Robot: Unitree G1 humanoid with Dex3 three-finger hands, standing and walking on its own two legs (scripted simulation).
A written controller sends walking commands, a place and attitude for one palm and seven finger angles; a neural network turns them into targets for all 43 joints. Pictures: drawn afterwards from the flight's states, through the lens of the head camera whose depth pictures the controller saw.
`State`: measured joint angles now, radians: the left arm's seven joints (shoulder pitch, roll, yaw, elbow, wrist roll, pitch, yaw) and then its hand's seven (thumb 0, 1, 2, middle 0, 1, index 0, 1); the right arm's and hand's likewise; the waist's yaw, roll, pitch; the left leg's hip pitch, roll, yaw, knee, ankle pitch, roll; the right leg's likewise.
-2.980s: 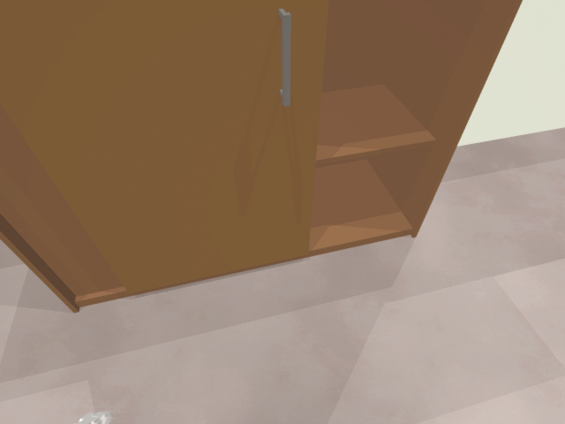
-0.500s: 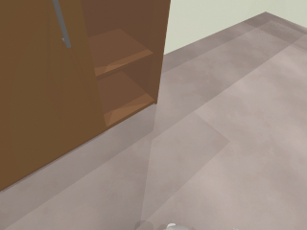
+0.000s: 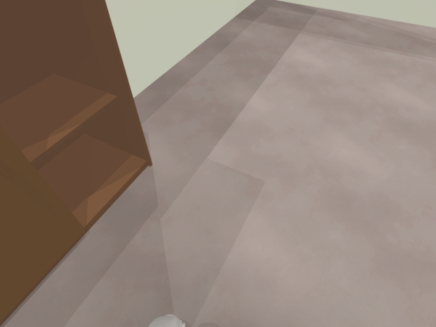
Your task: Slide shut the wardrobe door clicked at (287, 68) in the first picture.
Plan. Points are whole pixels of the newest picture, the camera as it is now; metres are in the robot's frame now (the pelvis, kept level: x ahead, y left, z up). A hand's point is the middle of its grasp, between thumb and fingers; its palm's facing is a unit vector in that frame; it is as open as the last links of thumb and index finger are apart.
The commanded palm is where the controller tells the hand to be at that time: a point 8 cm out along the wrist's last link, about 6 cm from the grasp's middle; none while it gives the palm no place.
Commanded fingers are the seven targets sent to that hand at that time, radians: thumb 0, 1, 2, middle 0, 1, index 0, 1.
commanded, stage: walk to a spot facing it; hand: left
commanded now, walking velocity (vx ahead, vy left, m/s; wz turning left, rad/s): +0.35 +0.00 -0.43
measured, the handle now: out of the picture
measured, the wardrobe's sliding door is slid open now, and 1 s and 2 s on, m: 0.50 0.50 0.50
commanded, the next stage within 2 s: turn to face it in 0.64 s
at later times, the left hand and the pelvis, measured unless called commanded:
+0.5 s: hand (139, 250) +0.32 +0.21 -0.16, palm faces -0.24 -0.95 -0.18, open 7.4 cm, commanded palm none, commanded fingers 0.00 0.90 0.90 -0.20 -0.30 -0.20 -0.30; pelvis +0.19 +0.04 +0.01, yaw -18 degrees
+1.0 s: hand (217, 189) +0.50 +0.03 -0.15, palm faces -0.41 -0.89 -0.20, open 7.3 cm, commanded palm none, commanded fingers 0.00 0.90 0.90 -0.20 -0.30 -0.20 -0.30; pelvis +0.32 -0.07 +0.00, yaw -24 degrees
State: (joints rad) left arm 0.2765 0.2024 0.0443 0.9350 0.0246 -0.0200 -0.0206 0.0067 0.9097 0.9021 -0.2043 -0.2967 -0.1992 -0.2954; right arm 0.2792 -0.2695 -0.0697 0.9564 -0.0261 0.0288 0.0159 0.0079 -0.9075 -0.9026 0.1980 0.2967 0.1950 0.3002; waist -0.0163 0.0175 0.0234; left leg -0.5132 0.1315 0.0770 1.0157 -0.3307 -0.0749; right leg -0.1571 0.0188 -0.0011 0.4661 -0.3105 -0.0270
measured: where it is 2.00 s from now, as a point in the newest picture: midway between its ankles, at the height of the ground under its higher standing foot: (244, 302)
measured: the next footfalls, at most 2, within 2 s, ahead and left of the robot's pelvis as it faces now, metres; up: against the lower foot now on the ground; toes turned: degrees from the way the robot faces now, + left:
left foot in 0.20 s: +0.22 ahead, +0.14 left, +0.00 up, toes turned +0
right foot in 0.72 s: +0.38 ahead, -0.16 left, +0.00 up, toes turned -32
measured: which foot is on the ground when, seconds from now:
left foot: up 0.00-0.18, down 0.20-0.70, up 0.72-1.00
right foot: down 0.00-0.20, up 0.22-0.70, down 0.72-1.00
